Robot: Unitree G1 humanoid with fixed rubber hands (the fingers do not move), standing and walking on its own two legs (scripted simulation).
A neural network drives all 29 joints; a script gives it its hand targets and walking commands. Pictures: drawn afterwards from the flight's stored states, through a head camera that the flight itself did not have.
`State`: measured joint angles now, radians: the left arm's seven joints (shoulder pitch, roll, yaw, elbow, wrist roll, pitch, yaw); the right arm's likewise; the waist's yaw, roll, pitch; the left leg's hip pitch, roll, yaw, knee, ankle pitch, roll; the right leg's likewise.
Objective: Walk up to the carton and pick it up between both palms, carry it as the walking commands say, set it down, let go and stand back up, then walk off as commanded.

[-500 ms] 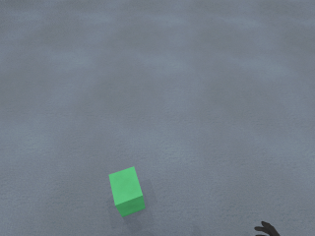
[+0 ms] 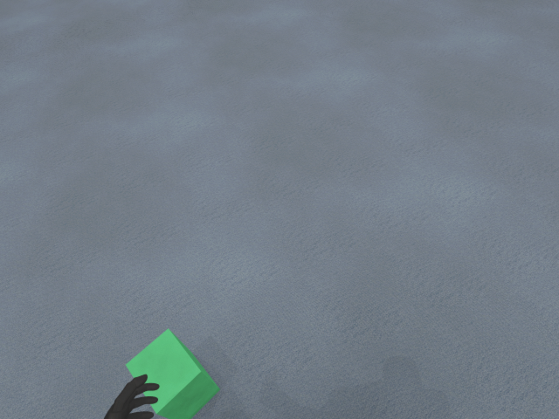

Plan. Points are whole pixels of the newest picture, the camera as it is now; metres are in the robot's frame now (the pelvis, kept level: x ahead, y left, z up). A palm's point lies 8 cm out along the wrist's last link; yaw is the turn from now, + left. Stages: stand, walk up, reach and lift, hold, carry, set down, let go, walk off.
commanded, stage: walk off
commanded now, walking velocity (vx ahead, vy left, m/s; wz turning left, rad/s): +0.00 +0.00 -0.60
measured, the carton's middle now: (176, 378) +0.33 +0.38 -0.64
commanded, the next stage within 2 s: none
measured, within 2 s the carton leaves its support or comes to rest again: neither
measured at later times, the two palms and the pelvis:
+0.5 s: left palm out of the picture +0.14 +0.29 -0.11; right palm out of the picture +0.09 -0.25 -0.08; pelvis +0.01 +0.03 +0.01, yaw -17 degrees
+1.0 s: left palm (208, 343) +0.26 +0.14 -0.07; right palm out of the picture -0.13 -0.26 -0.12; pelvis -0.01 +0.00 +0.01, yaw -35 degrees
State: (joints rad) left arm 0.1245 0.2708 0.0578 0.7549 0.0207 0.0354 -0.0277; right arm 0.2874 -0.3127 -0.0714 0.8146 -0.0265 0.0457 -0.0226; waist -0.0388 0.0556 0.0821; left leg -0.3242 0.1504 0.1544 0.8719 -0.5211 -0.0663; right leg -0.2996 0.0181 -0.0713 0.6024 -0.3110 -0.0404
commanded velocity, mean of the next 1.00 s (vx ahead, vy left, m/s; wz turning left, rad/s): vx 0.00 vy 0.00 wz -0.60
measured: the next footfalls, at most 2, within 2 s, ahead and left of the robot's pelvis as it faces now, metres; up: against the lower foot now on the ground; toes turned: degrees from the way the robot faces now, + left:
left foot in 0.44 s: +0.08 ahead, +0.13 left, +0.00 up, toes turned -14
right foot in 0.90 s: -0.03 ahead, -0.09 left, +0.00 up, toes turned -37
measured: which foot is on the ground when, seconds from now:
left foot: up 0.00-0.42, down 0.44-0.90, up 0.92-1.00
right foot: down 0.00-0.44, up 0.46-0.88, down 0.90-1.00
